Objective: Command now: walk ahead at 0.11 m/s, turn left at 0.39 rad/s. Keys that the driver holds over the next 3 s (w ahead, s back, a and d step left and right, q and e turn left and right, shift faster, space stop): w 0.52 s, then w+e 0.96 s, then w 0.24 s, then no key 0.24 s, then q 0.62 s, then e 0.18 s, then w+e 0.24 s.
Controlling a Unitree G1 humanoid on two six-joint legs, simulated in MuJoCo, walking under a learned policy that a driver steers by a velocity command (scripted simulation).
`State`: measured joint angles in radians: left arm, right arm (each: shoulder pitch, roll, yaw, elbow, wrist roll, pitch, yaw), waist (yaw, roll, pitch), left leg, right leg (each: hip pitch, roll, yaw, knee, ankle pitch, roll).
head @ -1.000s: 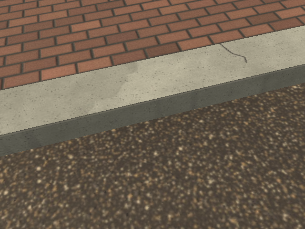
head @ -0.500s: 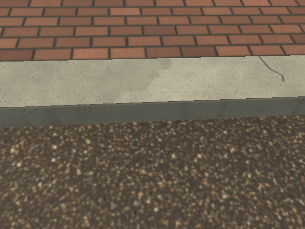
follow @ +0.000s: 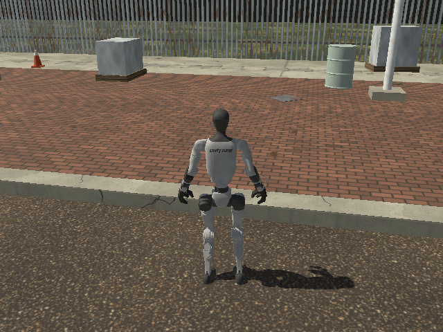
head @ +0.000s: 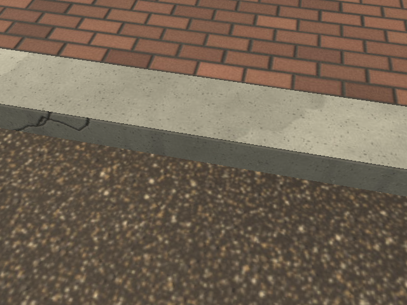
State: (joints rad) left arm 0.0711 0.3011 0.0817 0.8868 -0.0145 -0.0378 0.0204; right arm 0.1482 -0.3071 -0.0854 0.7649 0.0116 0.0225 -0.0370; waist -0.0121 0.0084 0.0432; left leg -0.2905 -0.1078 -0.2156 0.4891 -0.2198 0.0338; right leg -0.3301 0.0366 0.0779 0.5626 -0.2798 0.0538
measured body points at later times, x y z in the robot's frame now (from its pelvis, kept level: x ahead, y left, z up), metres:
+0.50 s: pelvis +0.13 +0.04 -0.01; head +0.15 +0.06 +0.44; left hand +0.11 +0.33 -0.14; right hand +0.34 -0.20 -0.09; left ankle +0.16 +0.15 -0.74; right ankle +0.02 -0.12 -0.71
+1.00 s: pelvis +0.39 +0.03 -0.03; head +0.43 +0.03 +0.42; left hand +0.64 +0.24 -0.11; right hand +0.36 -0.26 -0.15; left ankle +0.18 +0.15 -0.70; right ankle +0.49 -0.05 -0.74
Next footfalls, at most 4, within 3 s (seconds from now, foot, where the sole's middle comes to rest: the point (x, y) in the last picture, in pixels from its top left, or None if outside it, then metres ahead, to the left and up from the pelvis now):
0.02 right None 0.05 -0.13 -0.78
0.44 left None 0.20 0.15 -0.78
0.98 right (228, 278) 0.53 -0.06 -0.78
1.42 left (190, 204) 0.81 0.06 -0.78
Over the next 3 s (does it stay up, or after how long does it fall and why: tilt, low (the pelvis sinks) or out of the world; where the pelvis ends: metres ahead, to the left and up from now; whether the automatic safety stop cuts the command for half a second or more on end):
stays up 0.89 -0.01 0.01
